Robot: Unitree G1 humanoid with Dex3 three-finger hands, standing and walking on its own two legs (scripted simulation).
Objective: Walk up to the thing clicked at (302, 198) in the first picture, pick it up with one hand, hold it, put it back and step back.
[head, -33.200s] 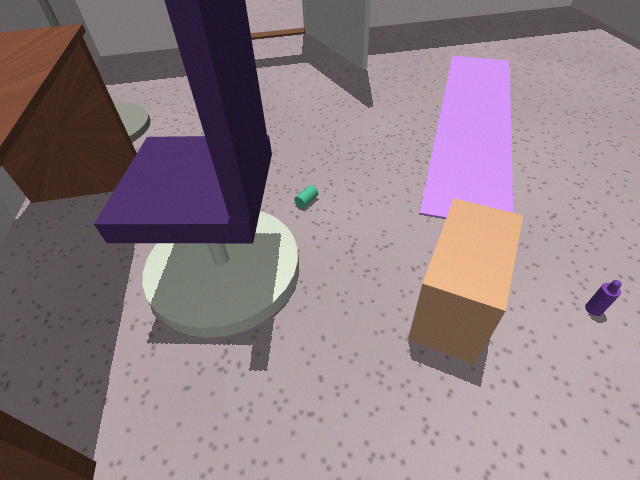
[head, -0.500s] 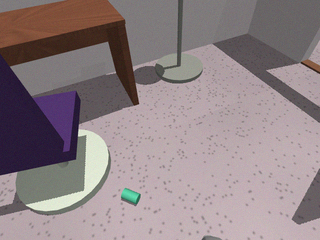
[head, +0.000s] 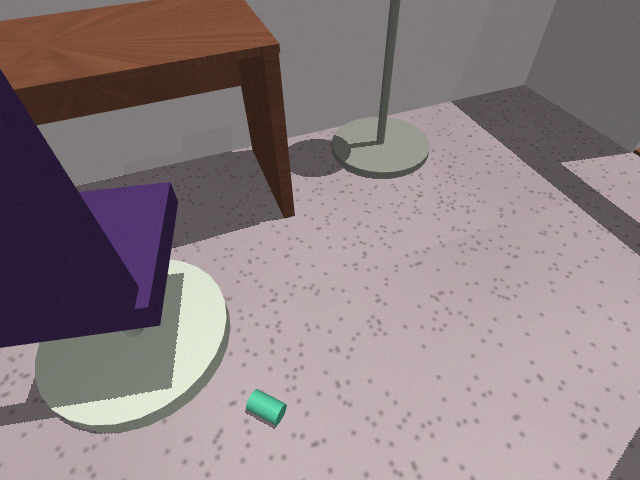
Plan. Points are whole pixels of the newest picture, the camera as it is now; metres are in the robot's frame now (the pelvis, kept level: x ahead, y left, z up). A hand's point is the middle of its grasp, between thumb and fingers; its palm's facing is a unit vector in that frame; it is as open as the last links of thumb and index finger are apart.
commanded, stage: walk up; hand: left
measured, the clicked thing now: (266, 406) +0.47 +0.22 -0.73
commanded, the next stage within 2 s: stand in 1.34 s
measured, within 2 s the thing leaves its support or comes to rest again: neither
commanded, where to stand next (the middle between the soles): +0.06 +0.01 m, yaw -1 degrees
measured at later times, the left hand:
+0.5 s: hand out of the picture +0.07 +0.27 -0.13, palm faces +0.01 -0.93 -0.37, open 7.4 cm
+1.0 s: hand out of the picture +0.12 +0.25 -0.13, palm faces -0.03 -0.94 -0.34, open 7.4 cm
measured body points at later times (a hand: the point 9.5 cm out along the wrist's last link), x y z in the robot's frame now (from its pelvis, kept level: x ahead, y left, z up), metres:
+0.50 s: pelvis +0.02 +0.00 +0.02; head +0.03 -0.01 +0.47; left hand +0.07 +0.32 -0.11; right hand +0.15 -0.29 -0.11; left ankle +0.04 +0.13 -0.73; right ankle +0.04 -0.13 -0.73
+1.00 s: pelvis +0.03 +0.00 +0.02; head +0.04 +0.00 +0.47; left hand +0.13 +0.29 -0.11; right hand +0.09 -0.31 -0.11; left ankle +0.04 +0.13 -0.73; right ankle +0.04 -0.13 -0.73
